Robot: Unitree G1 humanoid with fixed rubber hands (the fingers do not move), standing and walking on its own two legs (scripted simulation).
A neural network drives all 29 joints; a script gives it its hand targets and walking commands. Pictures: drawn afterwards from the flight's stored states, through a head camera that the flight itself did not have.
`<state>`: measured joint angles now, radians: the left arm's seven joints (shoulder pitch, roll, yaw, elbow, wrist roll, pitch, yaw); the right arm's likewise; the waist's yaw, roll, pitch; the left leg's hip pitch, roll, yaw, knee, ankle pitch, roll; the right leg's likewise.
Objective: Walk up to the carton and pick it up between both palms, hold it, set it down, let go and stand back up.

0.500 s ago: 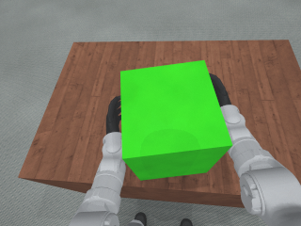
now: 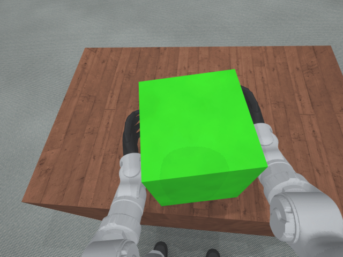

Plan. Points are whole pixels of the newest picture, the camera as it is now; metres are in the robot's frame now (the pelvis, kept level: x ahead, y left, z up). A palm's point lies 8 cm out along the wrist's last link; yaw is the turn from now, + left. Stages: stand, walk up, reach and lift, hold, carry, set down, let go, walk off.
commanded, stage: reach and lift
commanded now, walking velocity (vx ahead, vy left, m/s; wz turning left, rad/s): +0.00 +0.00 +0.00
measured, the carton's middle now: (193, 146) +0.37 +0.04 +0.00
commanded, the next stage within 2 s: none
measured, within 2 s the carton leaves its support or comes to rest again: leaves its support in 0.96 s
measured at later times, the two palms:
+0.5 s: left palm (132, 146) +0.35 +0.19 +0.00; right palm (252, 118) +0.45 -0.09 +0.01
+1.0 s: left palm (126, 159) +0.32 +0.19 +0.00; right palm (248, 123) +0.43 -0.08 +0.02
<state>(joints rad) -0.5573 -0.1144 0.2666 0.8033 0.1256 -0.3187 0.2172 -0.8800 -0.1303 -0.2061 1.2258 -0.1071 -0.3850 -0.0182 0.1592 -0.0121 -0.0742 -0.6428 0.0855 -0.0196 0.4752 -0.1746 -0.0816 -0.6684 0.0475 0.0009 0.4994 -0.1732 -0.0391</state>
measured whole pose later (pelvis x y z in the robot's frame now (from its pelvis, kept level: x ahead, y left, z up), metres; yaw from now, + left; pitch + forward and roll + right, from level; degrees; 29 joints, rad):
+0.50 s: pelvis +0.00 +0.00 +0.00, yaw +0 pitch +20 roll +0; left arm -0.55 -0.12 0.27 0.81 0.11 -0.33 0.22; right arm -0.88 -0.13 -0.20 1.24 -0.11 -0.40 -0.03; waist 0.16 -0.01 -0.08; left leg -0.64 0.09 -0.02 0.48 -0.18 -0.08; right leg -0.67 0.05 0.00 0.50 -0.17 -0.04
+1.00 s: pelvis -0.01 +0.00 +0.00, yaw +1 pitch +19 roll +0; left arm -0.48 -0.13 0.27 0.81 0.05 -0.38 0.22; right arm -0.86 -0.12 -0.11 1.28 -0.11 -0.45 -0.07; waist 0.16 -0.01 -0.12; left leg -0.65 0.08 -0.03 0.48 -0.16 -0.09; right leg -0.67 0.05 -0.01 0.50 -0.16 -0.04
